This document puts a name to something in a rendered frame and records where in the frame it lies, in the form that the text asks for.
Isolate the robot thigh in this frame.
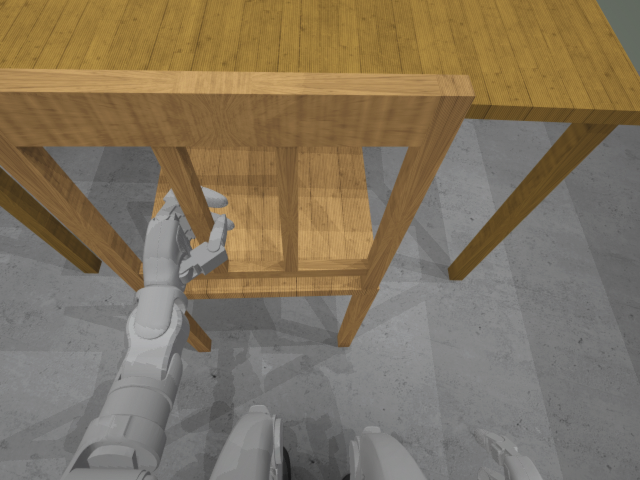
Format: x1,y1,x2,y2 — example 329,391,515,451
349,433,427,480
209,413,283,480

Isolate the robot left hand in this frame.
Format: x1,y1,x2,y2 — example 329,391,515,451
143,186,235,293

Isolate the robot right hand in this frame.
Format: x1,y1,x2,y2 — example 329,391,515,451
474,429,543,480

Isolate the robot right thigh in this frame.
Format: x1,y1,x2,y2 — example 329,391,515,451
349,433,427,480

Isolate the table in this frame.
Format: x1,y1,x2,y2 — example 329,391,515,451
0,0,640,280

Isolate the chair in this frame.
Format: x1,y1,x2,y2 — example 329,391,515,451
0,68,476,352

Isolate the robot left thigh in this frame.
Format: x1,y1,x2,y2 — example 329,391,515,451
209,413,283,480

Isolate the left robot forearm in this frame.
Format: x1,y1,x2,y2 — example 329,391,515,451
60,285,190,480

